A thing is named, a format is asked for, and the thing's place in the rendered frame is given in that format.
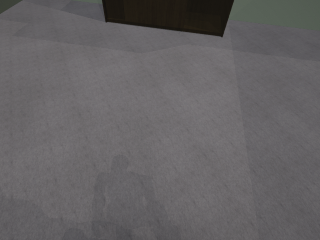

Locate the wardrobe door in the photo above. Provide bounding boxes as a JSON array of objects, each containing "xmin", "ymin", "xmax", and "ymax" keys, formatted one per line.
[
  {"xmin": 123, "ymin": 0, "xmax": 188, "ymax": 29},
  {"xmin": 105, "ymin": 0, "xmax": 125, "ymax": 20}
]

